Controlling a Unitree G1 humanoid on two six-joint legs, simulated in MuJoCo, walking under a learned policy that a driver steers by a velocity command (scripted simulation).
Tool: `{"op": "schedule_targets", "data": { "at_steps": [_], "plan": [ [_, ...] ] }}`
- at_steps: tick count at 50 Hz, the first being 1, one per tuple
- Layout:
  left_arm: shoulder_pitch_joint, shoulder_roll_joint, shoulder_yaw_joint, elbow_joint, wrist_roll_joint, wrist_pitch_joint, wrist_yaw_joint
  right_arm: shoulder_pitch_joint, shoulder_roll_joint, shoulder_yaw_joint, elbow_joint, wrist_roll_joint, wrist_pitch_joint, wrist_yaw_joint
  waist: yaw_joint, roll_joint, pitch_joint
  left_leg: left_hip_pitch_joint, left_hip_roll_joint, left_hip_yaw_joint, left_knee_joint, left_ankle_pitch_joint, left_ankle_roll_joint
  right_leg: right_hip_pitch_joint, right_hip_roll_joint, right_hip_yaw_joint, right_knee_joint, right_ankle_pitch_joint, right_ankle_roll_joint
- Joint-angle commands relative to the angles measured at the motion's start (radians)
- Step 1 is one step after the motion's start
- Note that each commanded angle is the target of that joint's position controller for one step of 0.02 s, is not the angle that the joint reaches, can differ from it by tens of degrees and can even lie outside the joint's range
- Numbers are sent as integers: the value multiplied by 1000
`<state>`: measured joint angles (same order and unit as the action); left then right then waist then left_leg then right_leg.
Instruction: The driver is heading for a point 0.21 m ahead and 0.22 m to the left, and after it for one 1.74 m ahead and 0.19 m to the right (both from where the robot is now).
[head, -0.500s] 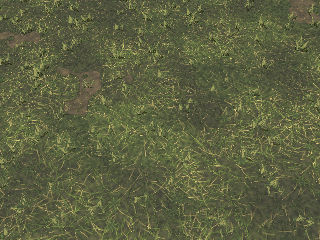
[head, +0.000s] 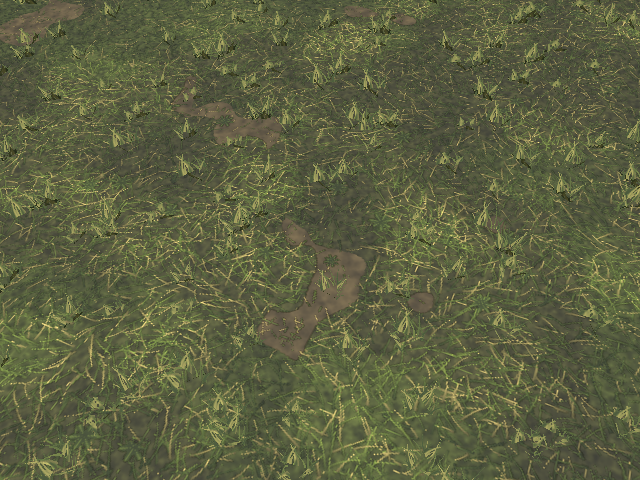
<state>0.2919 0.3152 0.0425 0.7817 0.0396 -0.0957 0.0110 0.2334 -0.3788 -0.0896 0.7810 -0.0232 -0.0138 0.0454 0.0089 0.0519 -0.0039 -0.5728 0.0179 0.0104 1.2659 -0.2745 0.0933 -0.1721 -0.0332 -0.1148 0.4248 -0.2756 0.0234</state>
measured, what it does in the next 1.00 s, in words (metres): walks ahead: left foot, then right foot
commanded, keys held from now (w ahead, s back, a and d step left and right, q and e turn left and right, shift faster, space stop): w+q+shift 0.26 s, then w+e+shift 0.74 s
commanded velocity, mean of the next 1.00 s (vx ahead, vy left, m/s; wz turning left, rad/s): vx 1.00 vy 0.00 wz -0.04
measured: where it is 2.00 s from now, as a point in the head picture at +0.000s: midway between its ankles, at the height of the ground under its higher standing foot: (401, 100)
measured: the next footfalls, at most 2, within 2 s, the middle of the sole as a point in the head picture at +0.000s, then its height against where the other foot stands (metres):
left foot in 0.26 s outside the picture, level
right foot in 0.70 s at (319, 324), level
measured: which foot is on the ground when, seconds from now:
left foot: up 0.00-0.24, down 0.26-0.70, up 0.72-1.00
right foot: down 0.00-0.24, up 0.26-0.68, down 0.70-1.00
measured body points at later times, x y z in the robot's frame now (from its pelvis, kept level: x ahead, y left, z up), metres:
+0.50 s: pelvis +0.46 +0.06 -0.01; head +0.48 +0.05 +0.44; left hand +0.53 +0.33 -0.11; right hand +0.55 -0.20 -0.14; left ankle +0.37 +0.06 -0.74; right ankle +0.65 -0.06 -0.66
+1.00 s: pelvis +0.94 +0.10 +0.00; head +0.96 +0.10 +0.45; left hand +0.91 +0.39 -0.12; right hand +1.19 -0.12 -0.05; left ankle +1.15 +0.28 -0.67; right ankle +0.83 +0.06 -0.74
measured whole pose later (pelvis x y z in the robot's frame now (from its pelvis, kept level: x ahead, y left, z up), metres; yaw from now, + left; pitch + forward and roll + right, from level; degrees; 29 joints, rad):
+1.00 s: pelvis +0.94 +0.10 +0.00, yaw -6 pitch +2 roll +0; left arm 0.49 0.31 0.07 0.87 -0.01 -0.06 -0.02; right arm -0.01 -0.26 0.06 0.58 -0.05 -0.07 0.02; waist 0.11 0.01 0.02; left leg -0.72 0.13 -0.10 0.73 -0.03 -0.05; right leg 0.00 0.19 0.19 0.29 -0.29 -0.16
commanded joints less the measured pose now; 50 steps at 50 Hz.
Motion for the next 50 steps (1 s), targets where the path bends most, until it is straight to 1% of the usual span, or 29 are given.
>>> {"op": "schedule_targets", "data": {
  "at_steps": [1,5,8,10,11,12,13,14,15,16,17,19,20,23,25,28,30,32,34,35,36,37,38,39,40,41,43,46,50],
  "plan": [
    [75,11,-2,8,-19,-30,-14,-111,79,43,-148,-12,13,30,-5,-159,40,-276,92,-44,-15,72,0,160,-257,153,-213,358,-87],
    [26,72,9,22,-13,-45,-8,-237,58,68,-221,-9,10,60,-43,-106,127,-143,74,63,-330,262,20,52,-198,-81,-306,516,-58],
    [106,136,22,43,-13,-37,2,-264,27,67,-208,-8,6,62,-44,-96,102,52,-50,202,-484,272,72,136,-170,-163,-207,1066,-33],
    [102,208,39,31,-8,-6,19,-77,-26,47,-154,-7,0,48,-161,-148,-22,285,-116,193,-500,192,108,169,-208,-153,88,1345,-27],
    [54,229,45,10,-6,10,21,126,-67,24,-94,-7,-2,33,-258,-161,-112,508,-130,146,-513,155,142,96,-230,-128,338,1352,-39],
    [36,213,45,-1,3,21,13,294,-116,-8,-25,-3,-2,7,-305,-95,-178,774,-124,60,-578,108,174,-88,-184,-119,674,970,-37],
    [24,101,21,-29,16,17,-7,226,-198,-39,-22,24,14,-22,-209,147,-102,851,16,-179,-625,109,211,-383,20,-113,1087,-110,-10],
    [121,91,6,-145,-17,-1,-3,152,-292,-49,-85,-17,25,-25,-105,202,-314,1091,254,-721,-814,48,401,-667,58,96,1305,-228,5],
    [32,132,2,-140,-13,-20,-2,180,-212,-41,-95,-11,27,-43,-153,-7,-283,1011,277,-775,-969,-95,364,-714,-2,178,1238,-106,-8],
    [38,126,-3,-120,-23,-22,0,137,-151,-26,-69,-11,14,-54,-91,-84,-101,806,270,-683,-1013,-90,317,-691,-50,160,1139,-50,-17],
    [25,109,-9,-103,-11,-12,0,97,-106,-10,-58,-11,-9,-56,-39,-154,-23,621,236,-591,-1017,-16,277,-610,-93,159,1052,-45,-20],
    [81,71,-20,-59,7,35,-16,51,-40,20,-49,-10,-53,-58,34,-162,26,368,180,-419,-1052,108,238,-444,-130,180,947,-67,-15],
    [84,52,-20,-50,1,53,-27,64,-24,26,-28,-4,-71,-52,47,-149,47,315,155,-342,-1085,96,212,-421,-144,185,876,-67,-15],
    [-109,18,-29,-109,-22,60,-43,117,-28,23,14,2,-106,-31,-5,-89,159,298,91,-142,-1171,268,141,-515,-133,168,635,128,-44],
    [-168,6,-31,-118,-36,48,-57,114,-11,30,18,9,-120,-23,-22,-79,151,326,33,4,-1190,432,69,-456,-93,112,438,323,-77],
    [-239,-12,-35,-126,-45,37,-76,161,-22,36,44,22,-142,-32,-50,-67,131,451,75,82,-1259,656,14,-372,-37,30,257,535,-128],
    [-228,10,-29,-111,-37,34,-79,179,-49,35,55,13,-136,-50,-36,-24,86,614,92,130,-1179,1011,-27,-344,36,-25,199,508,-149],
    [-145,56,-14,-80,-26,44,-76,173,-93,25,53,-10,-111,-79,22,58,2,740,132,157,-997,1380,-65,-267,119,-66,201,355,-169],
    [195,138,25,19,-27,54,-62,92,-132,11,26,-38,-70,-98,199,83,-138,687,161,160,-530,1497,-75,26,165,-38,217,181,-218],
    [390,181,55,66,-22,60,-47,17,-150,4,8,-34,-61,-97,318,34,-172,511,102,180,-107,1239,-69,225,118,57,138,106,-280],
    [352,243,81,80,-37,79,-35,-11,10,41,-39,-41,-92,-75,209,-298,-137,67,-103,133,312,-47,-90,457,-48,329,213,232,-334],
    [242,305,91,36,-21,82,-37,81,30,64,-123,5,-113,-59,96,-360,-307,-275,-143,-80,508,-229,-121,654,-220,888,-8,-15,-553],
    [199,221,85,1,-23,78,-30,7,-18,75,-124,-12,-131,-58,129,-92,-229,-318,-59,-151,406,-117,-89,571,-232,924,-140,-133,-509],
    [175,150,67,23,-26,78,-23,-27,-25,78,-134,-13,-140,-49,69,21,-81,-272,-7,-144,256,-44,-75,361,-202,836,-186,-143,-445],
    [153,126,59,37,-25,70,-20,-56,-10,84,-149,-30,-132,-47,20,66,-2,-213,29,-132,147,-49,-82,199,-153,748,-199,-70,-403],
    [130,126,54,30,-24,58,-13,-53,-3,90,-150,-51,-107,-45,-12,77,38,-158,45,-123,103,-65,-97,83,-107,681,-206,-19,-382],
    [107,132,48,24,-32,34,-17,-46,10,102,-164,-63,-62,-38,-55,31,86,-75,79,-85,-50,-83,-127,-111,-30,577,-248,14,-367],
    [108,154,60,12,-37,17,-22,-228,24,119,-243,-40,-55,-23,-6,-34,141,7,86,-18,-362,124,-159,-252,34,501,-309,144,-344],
    [173,175,79,22,-54,17,-31,-333,34,123,-280,-9,-63,-21,85,-91,77,109,22,2,-634,394,-140,-100,36,497,-253,449,-263]
  ]
}}
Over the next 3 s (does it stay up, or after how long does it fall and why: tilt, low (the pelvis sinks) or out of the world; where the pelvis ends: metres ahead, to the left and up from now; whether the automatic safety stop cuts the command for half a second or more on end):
stays up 1.89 -0.38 0.00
